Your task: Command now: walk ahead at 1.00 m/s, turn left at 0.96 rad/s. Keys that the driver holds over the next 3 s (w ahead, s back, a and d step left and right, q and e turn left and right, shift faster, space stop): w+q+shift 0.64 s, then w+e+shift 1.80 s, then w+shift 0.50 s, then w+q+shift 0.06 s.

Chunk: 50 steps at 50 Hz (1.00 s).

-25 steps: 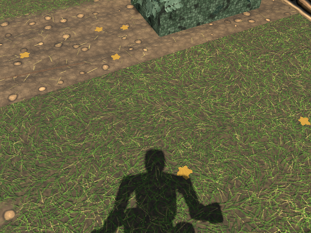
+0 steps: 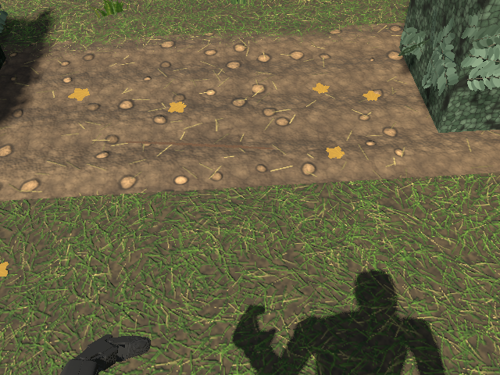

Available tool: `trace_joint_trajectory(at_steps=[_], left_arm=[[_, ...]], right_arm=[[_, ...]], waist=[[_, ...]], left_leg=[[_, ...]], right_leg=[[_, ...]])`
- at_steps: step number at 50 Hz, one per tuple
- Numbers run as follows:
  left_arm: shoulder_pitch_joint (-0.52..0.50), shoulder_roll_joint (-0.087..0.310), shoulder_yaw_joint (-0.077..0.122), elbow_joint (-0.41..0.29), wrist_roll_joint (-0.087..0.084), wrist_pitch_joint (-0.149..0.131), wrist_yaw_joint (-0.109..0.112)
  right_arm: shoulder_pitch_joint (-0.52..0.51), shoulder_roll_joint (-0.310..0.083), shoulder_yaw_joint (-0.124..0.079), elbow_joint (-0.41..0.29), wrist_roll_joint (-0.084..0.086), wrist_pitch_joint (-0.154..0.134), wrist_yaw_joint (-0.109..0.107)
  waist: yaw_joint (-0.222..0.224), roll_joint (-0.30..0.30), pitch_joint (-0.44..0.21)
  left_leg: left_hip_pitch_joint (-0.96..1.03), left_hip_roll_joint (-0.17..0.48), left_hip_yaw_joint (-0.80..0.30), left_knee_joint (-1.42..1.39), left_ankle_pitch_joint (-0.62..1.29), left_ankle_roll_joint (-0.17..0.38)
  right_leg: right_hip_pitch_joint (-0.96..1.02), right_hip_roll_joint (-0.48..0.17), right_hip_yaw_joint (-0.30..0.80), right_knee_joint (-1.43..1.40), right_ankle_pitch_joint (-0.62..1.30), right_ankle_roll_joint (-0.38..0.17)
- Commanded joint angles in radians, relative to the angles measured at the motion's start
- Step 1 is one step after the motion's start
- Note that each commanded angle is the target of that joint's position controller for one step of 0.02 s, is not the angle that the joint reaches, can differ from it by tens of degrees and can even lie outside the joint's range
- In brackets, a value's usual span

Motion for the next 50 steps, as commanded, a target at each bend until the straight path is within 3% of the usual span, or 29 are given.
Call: trace_joint_trajectory(at_steps=[1, 2, 5, 10, 13, 14, 17, 19, 20, 21, 22, 23, 24, 25, 26, 29, 30, 32, 34, 36, 39, 40, 41, 42, 43, 44, 45, 47, 50], left_arm=[[0.259, 0.182, 0.091, 0.032, 0.01, 0.025, 0.006], [0.244, 0.138, 0.083, 0.053, 0.004, 0.029, 0.002], [0.321, 0.092, 0.074, 0.161, -0.003, 0.012, 0.004], [0.247, 0.147, 0.09, 0.162, -0.011, -0.032, -0.016], [0.305, 0.17, 0.095, 0.183, -0.012, -0.034, -0.016], [0.324, 0.196, 0.099, 0.186, -0.01, -0.031, -0.013], [0.388, 0.259, 0.108, 0.186, -0.004, -0.002, 0.002], [0.354, 0.325, 0.128, 0.16, 0.009, 0.039, 0.014], [0.329, 0.33, 0.132, 0.137, 0.007, 0.052, 0.01], [0.322, 0.271, 0.121, 0.106, 0.003, 0.05, -0.003], [0.35, 0.156, 0.092, -0.016, 0.0, 0.033, -0.024], [0.199, 0.214, 0.092, -0.068, -0.001, 0.001, -0.023], [0.155, 0.202, 0.083, -0.079, -0.012, -0.02, -0.022], [0.152, 0.192, 0.073, -0.069, -0.005, -0.023, -0.017], [0.164, 0.179, 0.069, -0.058, 0.014, -0.011, -0.013], [0.178, 0.172, 0.066, -0.052, 0.038, 0.05, -0.019], [0.129, 0.158, 0.057, -0.087, 0.03, 0.058, -0.023], [-0.029, 0.132, 0.039, -0.15, 0.014, 0.055, -0.032], [-0.044, 0.111, 0.026, -0.137, 0.004, 0.047, -0.049], [-0.066, 0.115, 0.028, -0.123, -0.008, 0.04, -0.051], [-0.062, 0.17, 0.053, -0.115, -0.007, 0.037, -0.039], [0.027, 0.198, 0.068, -0.092, -0.011, 0.035, -0.031], [0.198, 0.23, 0.087, -0.045, -0.021, 0.036, -0.021], [0.425, 0.265, 0.107, 0.021, -0.023, 0.043, -0.008], [0.594, 0.347, 0.132, 0.058, -0.007, 0.049, 0.003], [0.521, 0.395, 0.143, 0.076, -0.004, 0.052, -0.019], [0.378, 0.296, 0.132, 0.039, -0.012, 0.054, -0.036], [0.36, 0.214, 0.113, 0.063, -0.025, 0.049, -0.042], [0.397, 0.199, 0.1, 0.123, -0.03, 0.03, -0.032]], right_arm=[[-0.078, -0.028, 0.016, -0.174, -0.032, 0.007, -0.002], [-0.139, -0.021, 0.016, -0.192, -0.043, 0.021, 0.011], [-0.248, 0.035, 0.031, -0.276, -0.046, 0.055, 0.06], [-0.362, -0.02, 0.033, -0.366, -0.035, 0.076, 0.069], [-0.459, -0.036, 0.037, -0.375, -0.038, 0.075, 0.088], [-0.487, -0.024, 0.043, -0.385, -0.039, 0.073, 0.094], [-0.446, -0.052, 0.035, -0.362, -0.033, 0.062, 0.078], [-0.193, -0.11, 0.005, -0.295, -0.024, 0.056, 0.059], [0.012, -0.149, -0.023, -0.223, -0.025, 0.047, 0.041], [0.013, -0.208, -0.056, -0.195, -0.011, 0.052, 0.019], [-0.093, -0.339, -0.076, -0.241, -0.04, 0.068, 0.018], [-0.003, -0.323, -0.082, -0.263, -0.042, 0.077, 0.006], [-0.005, -0.293, -0.078, -0.225, -0.038, 0.068, -0.005], [-0.019, -0.247, -0.066, -0.202, -0.028, 0.052, -0.01], [-0.063, -0.221, -0.056, -0.206, -0.024, 0.037, -0.015], [-0.102, -0.146, -0.024, -0.206, -0.008, 0.0, -0.011], [-0.085, -0.16, -0.025, -0.207, -0.011, -0.009, -0.008], [-0.071, -0.152, -0.026, -0.202, -0.015, -0.019, -0.004], [-0.056, -0.144, -0.024, -0.185, -0.01, -0.027, 0.002], [0.005, -0.136, -0.017, -0.149, 0.005, -0.044, 0.008], [0.044, -0.184, -0.02, -0.114, -0.012, -0.048, -0.001], [0.044, -0.212, -0.026, -0.105, -0.028, -0.043, -0.007], [0.018, -0.23, -0.031, -0.104, -0.049, -0.031, -0.015], [-0.048, -0.22, -0.029, -0.117, -0.063, -0.021, -0.021], [-0.061, -0.129, -0.004, -0.154, -0.053, -0.026, -0.022], [0.062, -0.035, 0.024, -0.201, -0.018, -0.048, 0.004], [-0.033, -0.087, 0.034, -0.2, -0.045, -0.05, -0.009], [-0.218, -0.11, 0.041, -0.242, -0.067, -0.06, 0.0], [-0.249, -0.056, 0.067, -0.3, -0.093, -0.026, 0.012]], waist=[[0.116, -0.245, -0.127], [0.118, -0.159, -0.018], [0.075, -0.172, 0.061], [0.012, -0.13, 0.038], [0.054, -0.055, 0.095], [0.059, -0.071, 0.106], [0.029, -0.123, 0.033], [-0.104, -0.168, -0.098], [-0.184, -0.133, -0.189], [-0.149, 0.021, -0.185], [-0.001, 0.249, -0.233], [-0.086, 0.037, -0.305], [-0.06, -0.024, -0.179], [-0.006, -0.113, -0.074], [0.04, -0.139, -0.035], [0.1, -0.135, 0.006], [0.094, -0.079, 0.032], [0.058, -0.065, 0.09], [0.032, -0.038, 0.067], [-0.014, -0.023, 0.048], [-0.015, 0.002, 0.008], [0.036, 0.034, -0.046], [0.128, 0.057, -0.129], [0.26, 0.042, -0.203], [0.308, -0.121, -0.296], [0.139, -0.482, -0.349], [0.138, -0.251, -0.21], [0.129, 0.016, -0.064], [0.047, -0.044, 0.028]], left_leg=[[-0.744, 0.127, 0.102, 0.46, 0.085, -0.001], [-0.744, 0.164, 0.127, 0.409, 0.118, -0.006], [-0.692, 0.255, 0.111, 0.308, 0.165, -0.034], [-0.64, 0.268, 0.149, 0.076, 0.407, -0.046], [-0.576, 0.238, 0.275, -0.178, 0.493, -0.01], [-0.539, 0.231, 0.302, -0.26, 0.485, 0.008], [-0.411, 0.121, 0.401, -0.347, 0.35, 0.059], [-0.172, 0.055, 0.392, -0.37, 0.197, 0.1], [0.089, 0.027, 0.347, -0.457, 0.191, 0.13], [0.306, 0.092, 0.163, -0.509, 0.1, 0.155], [0.568, 0.357, -0.45, -0.676, 0.024, 0.34], [0.578, 0.393, -0.62, -0.811, -0.003, 0.342], [0.46, 0.399, -0.568, -0.861, 0.065, 0.308], [0.298, 0.359, -0.482, -0.864, 0.176, 0.269], [0.169, 0.303, -0.379, -0.862, 0.246, 0.238], [-0.051, 0.211, -0.249, -0.901, 0.3, 0.226], [-0.119, 0.209, -0.25, -0.922, 0.336, 0.236], [-0.213, 0.164, -0.211, -0.951, 0.382, 0.205], [-0.194, 0.134, -0.116, -0.969, 0.505, 0.15], [-0.093, 0.182, -0.104, -1.006, 0.641, 0.118], [0.184, 0.236, -0.044, -0.886, 1.059, 0.061], [0.252, 0.253, -0.022, -0.762, 1.243, 0.041], [0.268, 0.263, 0.004, -0.567, 1.372, 0.024], [0.14, 0.236, 0.053, -0.28, 1.314, 0.006], [-0.134, 0.136, 0.127, 0.197, 0.889, -0.027], [-0.506, -0.037, 0.109, 0.414, 0.027, -0.079], [-0.65, 0.072, 0.069, 0.431, 0.096, -0.054], [-0.587, 0.161, 0.071, 0.264, 0.182, -0.065], [-0.553, 0.209, 0.09, 0.101, 0.112, -0.11]], right_leg=[[0.686, -0.383, 0.795, -0.492, -0.823, -0.194], [0.555, -0.335, 0.601, -0.474, -0.657, -0.167], [0.371, -0.256, 0.238, -0.513, -0.299, -0.112], [0.36, -0.212, -0.112, -0.613, 0.073, -0.097], [0.441, -0.156, -0.269, -0.654, 0.205, -0.089], [0.473, -0.168, -0.298, -0.65, 0.288, -0.087], [0.665, -0.193, -0.347, -0.445, 1.017, -0.077], [0.68, -0.243, -0.33, -0.097, 1.265, -0.089], [0.558, -0.244, -0.307, 0.201, 1.166, -0.089], [0.257, -0.115, -0.298, 0.539, 0.468, -0.062], [-0.246, 0.07, -0.196, 0.915, -0.304, 0.009], [-0.336, 0.046, 0.008, 0.922, -0.218, -0.006], [-0.355, -0.005, 0.034, 0.833, -0.174, -0.02], [-0.298, -0.042, 0.033, 0.709, -0.149, -0.022], [-0.222, -0.064, 0.033, 0.644, -0.156, -0.018], [-0.114, -0.094, 0.021, 0.488, -0.207, 0.02], [-0.101, -0.093, 0.003, 0.395, -0.182, 0.028], [-0.048, -0.079, -0.019, 0.191, 0.002, 0.037], [0.068, -0.05, -0.061, -0.018, 0.254, 0.001], [0.139, -0.029, -0.093, -0.119, 0.41, -0.045], [0.13, 0.043, -0.14, -0.201, 0.274, -0.12], [0.19, 0.08, -0.144, -0.19, 0.182, -0.14], [0.323, 0.112, -0.147, -0.183, 0.09, -0.161], [0.548, 0.085, -0.13, -0.174, 0.028, -0.187], [0.793, -0.082, 0.138, -0.145, -0.229, -0.267], [0.951, -0.27, 0.846, -0.426, -0.326, -0.408], [0.878, -0.256, 0.855, -0.473, -0.424, -0.416], [0.596, -0.176, 0.596, -0.485, -0.249, -0.358], [0.381, -0.081, 0.458, -0.534, -0.14, -0.347]])
Next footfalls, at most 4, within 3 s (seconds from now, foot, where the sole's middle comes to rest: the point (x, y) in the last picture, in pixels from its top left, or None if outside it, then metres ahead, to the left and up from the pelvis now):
0.42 left None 0.50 0.13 -0.73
0.84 right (172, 236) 0.95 0.25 -0.73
1.26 left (63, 193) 1.16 0.63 -0.73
1.70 right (115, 107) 1.61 0.51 -0.73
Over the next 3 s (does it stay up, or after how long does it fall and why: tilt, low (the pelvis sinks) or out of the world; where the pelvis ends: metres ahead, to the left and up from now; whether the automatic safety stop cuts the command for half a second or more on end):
stays up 2.45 0.07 0.01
